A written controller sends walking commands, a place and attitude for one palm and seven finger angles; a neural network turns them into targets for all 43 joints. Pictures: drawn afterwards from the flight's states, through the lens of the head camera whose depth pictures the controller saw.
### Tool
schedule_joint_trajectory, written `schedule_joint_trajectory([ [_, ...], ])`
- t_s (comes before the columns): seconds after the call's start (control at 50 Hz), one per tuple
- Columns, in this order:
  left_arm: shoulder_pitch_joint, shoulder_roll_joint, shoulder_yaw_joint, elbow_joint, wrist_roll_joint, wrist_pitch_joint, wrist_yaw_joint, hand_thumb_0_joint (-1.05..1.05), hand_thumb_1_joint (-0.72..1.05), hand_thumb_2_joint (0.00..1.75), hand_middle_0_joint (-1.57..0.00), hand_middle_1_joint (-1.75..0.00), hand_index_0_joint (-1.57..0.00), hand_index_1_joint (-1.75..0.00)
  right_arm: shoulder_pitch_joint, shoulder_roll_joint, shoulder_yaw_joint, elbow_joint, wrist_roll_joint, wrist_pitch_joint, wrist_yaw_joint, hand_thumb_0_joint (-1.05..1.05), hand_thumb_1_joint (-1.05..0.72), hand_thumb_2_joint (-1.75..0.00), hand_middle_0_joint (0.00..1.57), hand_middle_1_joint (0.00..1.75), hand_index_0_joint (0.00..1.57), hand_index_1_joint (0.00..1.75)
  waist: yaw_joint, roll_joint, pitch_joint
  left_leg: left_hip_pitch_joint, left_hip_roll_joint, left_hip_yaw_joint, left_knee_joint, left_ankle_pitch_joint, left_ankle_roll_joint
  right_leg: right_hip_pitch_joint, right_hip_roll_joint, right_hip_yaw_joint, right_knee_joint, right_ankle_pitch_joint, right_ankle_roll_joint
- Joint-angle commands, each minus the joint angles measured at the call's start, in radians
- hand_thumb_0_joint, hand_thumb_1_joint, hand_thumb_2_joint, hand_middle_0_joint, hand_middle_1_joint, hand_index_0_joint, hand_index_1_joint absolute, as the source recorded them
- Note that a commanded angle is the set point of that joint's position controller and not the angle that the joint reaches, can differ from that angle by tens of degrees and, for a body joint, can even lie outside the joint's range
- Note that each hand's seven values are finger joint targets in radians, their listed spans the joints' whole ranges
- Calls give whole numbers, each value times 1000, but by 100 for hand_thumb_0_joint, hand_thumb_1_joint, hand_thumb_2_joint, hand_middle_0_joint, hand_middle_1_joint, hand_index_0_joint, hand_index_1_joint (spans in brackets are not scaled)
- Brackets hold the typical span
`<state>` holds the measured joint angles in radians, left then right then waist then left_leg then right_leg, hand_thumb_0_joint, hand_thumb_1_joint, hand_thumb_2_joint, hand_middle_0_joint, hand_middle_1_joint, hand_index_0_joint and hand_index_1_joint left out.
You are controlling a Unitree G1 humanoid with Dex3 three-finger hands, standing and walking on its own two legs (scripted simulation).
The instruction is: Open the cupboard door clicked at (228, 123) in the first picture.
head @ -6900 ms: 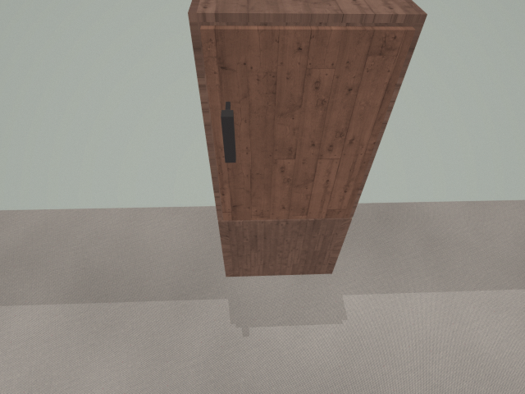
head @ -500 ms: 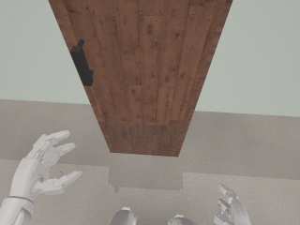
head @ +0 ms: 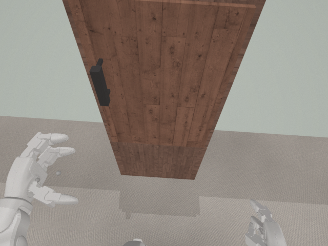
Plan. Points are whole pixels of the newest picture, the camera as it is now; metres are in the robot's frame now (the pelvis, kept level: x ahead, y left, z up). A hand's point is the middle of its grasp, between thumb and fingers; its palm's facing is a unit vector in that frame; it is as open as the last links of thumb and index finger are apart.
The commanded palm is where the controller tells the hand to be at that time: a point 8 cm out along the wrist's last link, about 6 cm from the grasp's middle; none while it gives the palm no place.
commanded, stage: raise the hand with hooked fingers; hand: left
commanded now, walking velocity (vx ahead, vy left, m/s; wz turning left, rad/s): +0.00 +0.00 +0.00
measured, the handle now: (102, 82) +0.54 +0.22 +0.07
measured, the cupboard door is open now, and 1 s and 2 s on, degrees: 0 0 0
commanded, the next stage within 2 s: move the hooked fingers beside the handle in 0.84 s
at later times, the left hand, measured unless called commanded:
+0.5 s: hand (40, 147) +0.29 +0.29 +0.10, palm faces +0.01 -1.00 -0.02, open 14.0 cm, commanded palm +0.26 +0.33 +0.09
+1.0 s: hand (45, 152) +0.29 +0.28 +0.09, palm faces +0.03 -1.00 -0.02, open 14.0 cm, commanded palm +0.27 +0.33 +0.09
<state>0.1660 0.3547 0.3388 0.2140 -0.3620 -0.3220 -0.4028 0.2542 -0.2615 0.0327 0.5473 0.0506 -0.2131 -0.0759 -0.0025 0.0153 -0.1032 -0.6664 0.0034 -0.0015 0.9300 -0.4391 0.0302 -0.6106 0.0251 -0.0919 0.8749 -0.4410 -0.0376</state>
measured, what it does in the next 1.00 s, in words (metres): stands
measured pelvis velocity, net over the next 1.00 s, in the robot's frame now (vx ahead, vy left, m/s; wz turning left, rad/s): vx -0.01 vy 0.01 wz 0.00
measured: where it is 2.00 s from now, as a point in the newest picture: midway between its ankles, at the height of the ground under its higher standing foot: outside the picture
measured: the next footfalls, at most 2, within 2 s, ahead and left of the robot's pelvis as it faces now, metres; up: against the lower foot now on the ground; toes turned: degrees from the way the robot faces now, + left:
none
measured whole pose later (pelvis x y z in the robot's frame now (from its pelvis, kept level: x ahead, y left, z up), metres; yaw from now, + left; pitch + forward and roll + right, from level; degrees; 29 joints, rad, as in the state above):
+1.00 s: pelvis -0.01 +0.01 +0.01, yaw +0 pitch +8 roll -2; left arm -0.07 0.42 0.41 0.43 -0.35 -0.23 -0.49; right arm 0.28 -0.27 0.06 0.56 0.05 -0.19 -0.09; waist 0.00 0.02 -0.08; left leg -0.59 0.00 0.01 0.84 -0.39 0.04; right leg -0.54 0.02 -0.08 0.79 -0.39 -0.03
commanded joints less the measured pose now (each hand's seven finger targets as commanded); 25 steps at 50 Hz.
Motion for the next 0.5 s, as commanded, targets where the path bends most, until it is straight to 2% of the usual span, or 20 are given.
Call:
schedule_joint_trajectory([
  [0.0, -185, 226, 114, -171, -25, -25, -23, 0, -50, 30, -30, -120, -30, -120, -12, -152, -57, -139, 0, -48, -10, 0, -90, -90, 20, 30, 20, 30, 7, 82, -198, 195, 1, -47, -167, 314, -9, 99, 3, 40, -127, 272, 7],
  [0.06, -251, 229, 108, -134, -17, -6, -30, 0, -50, 30, -30, -120, -30, -120, -14, -153, -54, -138, 3, -44, -15, 0, -90, -90, 20, 30, 20, 30, -2, 60, -166, 201, 5, -57, -188, 280, -12, 75, 4, 29, -140, 232, 8],
  [0.1, -294, 254, 127, -105, -22, 8, -42, 0, -50, 30, -30, -120, -30, -120, -14, -154, -50, -136, 2, -40, -17, 0, -90, -90, 20, 30, 20, 30, 3, 70, -179, 209, 2, -55, -194, 285, -13, 96, 4, 35, -147, 240, 4],
  [0.12, -309, 261, 132, -95, -19, 12, -46, 0, -50, 30, -30, -120, -30, -120, -12, -156, -51, -135, 2, -39, -19, 0, -90, -90, 20, 30, 20, 30, 2, 55, -184, 216, 3, -57, -198, 281, -13, 95, 4, 33, -151, 234, 5],
  [0.18, -367, 287, 139, -79, -18, 22, -60, 0, -50, 30, -30, -120, -30, -120, -17, -158, -46, -135, 2, -38, -24, 0, -90, -90, 20, 30, 20, 30, 6, 86, -185, 228, 1, -59, -207, 277, -13, 109, 3, 38, -160, 228, -1],
  [0.2, -387, 300, 148, -82, -14, 21, -64, 0, -50, 30, -30, -120, -30, -120, -17, -157, -45, -132, 2, -38, -24, 0, -90, -90, 20, 30, 20, 30, 5, 92, -206, 245, 3, -61, -213, 289, -15, 114, 2, 36, -160, 232, -1],
  [0.24, -404, 307, 151, -55, -15, 26, -69, 0, -50, 30, -30, -120, -30, -120, -14, -159, -45, -131, 3, -37, -26, 0, -90, -90, 20, 30, 20, 30, 4, 75, -193, 247, 5, -67, -224, 278, -15, 107, 2, 34, -170, 219, 1],
  [0.28, -432, 330, 165, -33, -18, 33, -77, 0, -50, 30, -30, -120, -30, -120, -13, -162, -45, -127, 3, -36, -30, 0, -90, -90, 20, 30, 20, 30, 9, 84, -190, 253, 4, -67, -228, 289, -16, 122, 4, 36, -175, 226, -5],
  [0.32, -468, 342, 169, -27, -14, 35, -83, 0, -50, 30, -30, -120, -30, -120, -7, -163, -45, -123, 5, -35, -31, 0, -90, -90, 20, 30, 20, 30, 7, 113, -207, 279, 6, -69, -237, 308, -19, 120, 2, 34, -178, 234, -4],
  [0.34, -451, 331, 165, -15, -16, 38, -85, 0, -50, 30, -30, -120, -30, -120, -6, -161, -46, -125, 4, -36, -30, 0, -90, -90, 20, 30, 20, 30, 10, 114, -205, 285, 6, -71, -240, 314, -21, 116, 1, 31, -179, 236, -4],
  [0.36, -424, 313, 157, 8, -19, 43, -89, 0, -50, 30, -30, -120, -30, -120, -2, -161, -48, -126, 4, -36, -28, 0, -90, -90, 20, 30, 20, 30, 9, 82, -197, 281, 7, -72, -244, 303, -19, 112, 2, 28, -183, 230, -1],
  [0.4, -394, 308, 155, 33, -23, 51, -101, 0, -50, 30, -30, -120, -30, -120, 2, -167, -49, -130, 5, -35, -23, 0, -90, -90, 20, 30, 20, 30, 15, 54, -195, 262, 4, -65, -241, 322, -17, 134, 3, 31, -182, 255, -3],
  [0.42, -399, 304, 151, 23, -24, 53, -103, 0, -50, 30, -30, -120, -30, -120, -1, -167, -52, -132, 5, -33, -21, 0, -90, -90, 20, 30, 20, 30, 14, 75, -192, 262, 3, -61, -239, 318, -16, 124, 2, 33, -184, 254, -2],
  [0.44, -399, 310, 155, 33, -23, 56, -102, 0, -50, 30, -30, -120, -30, -120, 1, -169, -52, -134, 5, -32, -19, 0, -90, -90, 20, 30, 20, 30, 15, 60, -183, 249, 1, -64, -242, 297, -17, 122, 2, 32, -185, 238, -2],
  [0.48, -416, 326, 164, 1, -20, 46, -94, 0, -50, 30, -30, -120, -30, -120, 2, -171, -54, -140, 2, -33, -16, 0, -90, -90, 20, 30, 20, 30, 21, 76, -189, 259, 3, -67, -240, 328, -19, 130, 5, 32, -177, 252, -8],
])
